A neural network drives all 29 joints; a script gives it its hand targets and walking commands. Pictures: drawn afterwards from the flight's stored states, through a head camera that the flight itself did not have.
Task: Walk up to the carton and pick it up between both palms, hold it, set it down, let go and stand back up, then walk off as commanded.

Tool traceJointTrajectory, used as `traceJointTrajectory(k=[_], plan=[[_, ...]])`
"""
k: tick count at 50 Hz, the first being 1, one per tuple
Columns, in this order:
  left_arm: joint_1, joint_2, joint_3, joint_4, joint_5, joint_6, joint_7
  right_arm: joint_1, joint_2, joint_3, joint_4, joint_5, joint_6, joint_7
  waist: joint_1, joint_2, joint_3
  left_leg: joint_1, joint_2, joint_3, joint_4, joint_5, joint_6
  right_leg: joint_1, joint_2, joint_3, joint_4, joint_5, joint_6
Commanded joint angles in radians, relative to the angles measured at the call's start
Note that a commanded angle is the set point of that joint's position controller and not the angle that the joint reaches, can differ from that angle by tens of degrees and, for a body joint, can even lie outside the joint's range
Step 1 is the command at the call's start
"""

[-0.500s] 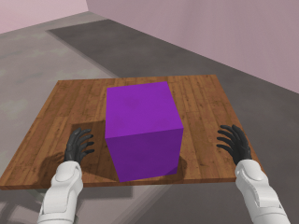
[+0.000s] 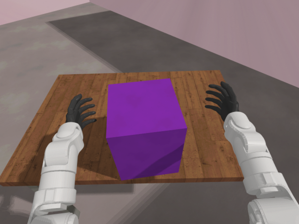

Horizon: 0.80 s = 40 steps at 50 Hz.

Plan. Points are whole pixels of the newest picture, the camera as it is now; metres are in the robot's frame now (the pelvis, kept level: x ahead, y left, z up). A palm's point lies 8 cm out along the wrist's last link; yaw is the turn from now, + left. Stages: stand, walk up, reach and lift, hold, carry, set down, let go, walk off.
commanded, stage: reach and lift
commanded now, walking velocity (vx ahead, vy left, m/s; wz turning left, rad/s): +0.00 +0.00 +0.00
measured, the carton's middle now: (145, 130) +0.41 +0.04 +0.00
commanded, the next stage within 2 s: none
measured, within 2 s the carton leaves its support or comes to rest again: neither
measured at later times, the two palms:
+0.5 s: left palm (76, 103) +0.40 +0.22 +0.14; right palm (219, 93) +0.43 -0.17 +0.14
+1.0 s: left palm (84, 127) +0.40 +0.23 +0.04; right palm (205, 114) +0.44 -0.15 +0.05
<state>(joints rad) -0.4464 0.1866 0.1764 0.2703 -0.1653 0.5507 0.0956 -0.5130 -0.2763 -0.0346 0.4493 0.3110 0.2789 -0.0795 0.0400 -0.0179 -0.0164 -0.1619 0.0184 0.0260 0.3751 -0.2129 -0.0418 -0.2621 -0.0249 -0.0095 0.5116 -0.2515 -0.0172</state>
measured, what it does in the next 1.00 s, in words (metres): stands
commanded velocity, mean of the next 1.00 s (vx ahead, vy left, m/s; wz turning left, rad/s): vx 0.00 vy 0.00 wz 0.00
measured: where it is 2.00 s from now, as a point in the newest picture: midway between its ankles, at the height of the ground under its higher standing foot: outside the picture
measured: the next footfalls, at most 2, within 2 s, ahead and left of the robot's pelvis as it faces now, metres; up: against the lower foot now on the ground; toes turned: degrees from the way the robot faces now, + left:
none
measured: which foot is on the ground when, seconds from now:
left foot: down 0.00-1.00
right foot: down 0.00-1.00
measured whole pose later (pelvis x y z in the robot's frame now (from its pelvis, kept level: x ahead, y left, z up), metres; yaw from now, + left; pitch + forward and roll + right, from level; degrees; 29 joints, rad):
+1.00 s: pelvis -0.01 +0.02 -0.01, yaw +0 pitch +18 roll +0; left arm -0.83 0.20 0.05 1.27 -0.24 -0.24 0.10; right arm -0.85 -0.28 0.07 1.16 0.35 -0.17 0.01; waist 0.07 0.01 -0.18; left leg -0.60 0.04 0.02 0.52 -0.22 -0.04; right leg -0.64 -0.01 -0.01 0.51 -0.19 0.00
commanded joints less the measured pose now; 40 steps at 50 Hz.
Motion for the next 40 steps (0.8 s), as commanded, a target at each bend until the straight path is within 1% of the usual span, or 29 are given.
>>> traceJointTrajectory(k=[1, 5, 7, 12, 19, 23, 25, 26, 30, 33, 35, 36, 40], plan=[[-0.513, 0.192, 0.083, -0.099, 0.036, -0.040, 0.006, -0.566, -0.238, 0.049, -0.051, 0.013, -0.029, 0.006, 0.085, -0.008, -0.330, -0.046, -0.038, 0.063, -0.029, 0.277, 0.010, 0.274, 0.078, 0.051, -0.134, 0.374, 0.040], [-0.588, 0.204, 0.073, -0.002, 0.039, -0.056, 0.016, -0.642, -0.237, 0.053, 0.013, 0.007, -0.030, 0.009, 0.098, -0.014, -0.335, -0.069, -0.037, 0.063, -0.026, 0.260, 0.012, 0.273, 0.078, 0.048, -0.132, 0.368, 0.039], [-0.625, 0.208, 0.063, 0.028, 0.037, -0.072, 0.021, -0.674, -0.237, 0.053, 0.052, 0.007, -0.034, 0.013, 0.095, -0.009, -0.347, -0.071, -0.035, 0.060, -0.025, 0.254, 0.011, 0.273, 0.079, 0.046, -0.133, 0.364, 0.037], [-0.720, 0.223, 0.037, 0.147, 0.027, -0.115, 0.023, -0.760, -0.233, 0.052, 0.146, 0.001, -0.047, 0.017, 0.091, -0.013, -0.372, -0.082, -0.036, 0.054, -0.014, 0.262, 0.009, 0.273, 0.080, 0.040, -0.129, 0.391, 0.036], [-0.871, 0.259, -0.006, 0.338, -0.002, -0.213, 0.020, -0.882, -0.215, 0.056, 0.269, 0.004, -0.076, 0.030, 0.096, -0.012, -0.429, -0.127, -0.037, 0.050, 0.000, 0.254, 0.009, 0.264, 0.077, 0.037, -0.124, 0.390, 0.034], [-0.874, 0.241, -0.033, 0.457, -0.009, -0.278, 0.011, -0.877, -0.198, 0.069, 0.358, -0.002, -0.103, 0.037, 0.100, -0.015, -0.429, -0.132, -0.035, 0.051, 0.007, 0.275, 0.005, 0.252, 0.081, 0.032, -0.124, 0.414, 0.033], [-0.871, 0.229, -0.037, 0.513, -0.005, -0.320, 0.005, -0.874, -0.188, 0.072, 0.398, -0.010, -0.129, 0.039, 0.098, -0.014, -0.437, -0.136, -0.036, 0.052, 0.012, 0.284, 0.004, 0.244, 0.082, 0.030, -0.125, 0.420, 0.030], [-0.869, 0.222, -0.039, 0.544, -0.002, -0.344, 0.002, -0.873, -0.180, 0.080, 0.424, -0.013, -0.142, 0.040, 0.103, -0.013, -0.432, -0.143, -0.036, 0.053, 0.013, 0.282, 0.004, 0.237, 0.081, 0.031, -0.126, 0.414, 0.030], [-0.848, 0.205, -0.053, 0.621, -0.009, -0.453, -0.008, -0.857, -0.152, 0.111, 0.472, -0.012, -0.211, 0.045, 0.110, -0.016, -0.464, -0.166, -0.032, 0.057, 0.026, 0.305, -0.001, 0.218, 0.083, 0.026, -0.120, 0.410, 0.029], [-0.847, 0.192, -0.076, 0.652, -0.033, -0.554, -0.007, -0.864, -0.152, 0.124, 0.480, 0.005, -0.280, 0.056, 0.111, -0.001, -0.548, -0.166, -0.024, 0.057, 0.053, 0.345, -0.012, 0.176, 0.087, 0.018, -0.108, 0.408, 0.023], [-0.858, 0.187, -0.090, 0.669, -0.047, -0.616, -0.001, -0.869, -0.156, 0.134, 0.500, 0.016, -0.325, 0.064, 0.109, 0.020, -0.626, -0.162, -0.020, 0.057, 0.077, 0.377, -0.022, 0.145, 0.090, 0.011, -0.098, 0.412, 0.016], [-0.857, 0.189, -0.093, 0.693, -0.054, -0.642, 0.000, -0.870, -0.159, 0.140, 0.510, 0.021, -0.344, 0.068, 0.112, 0.022, -0.653, -0.169, -0.016, 0.057, 0.088, 0.385, -0.025, 0.128, 0.091, 0.008, -0.092, 0.405, 0.016], [-0.850, 0.175, -0.130, 0.804, -0.091, -0.734, 0.001, -0.869, -0.166, 0.164, 0.592, 0.043, -0.404, 0.075, 0.106, 0.026, -0.711, -0.200, -0.003, 0.058, 0.124, 0.380, -0.036, 0.044, 0.096, -0.006, -0.064, 0.366, 0.014]])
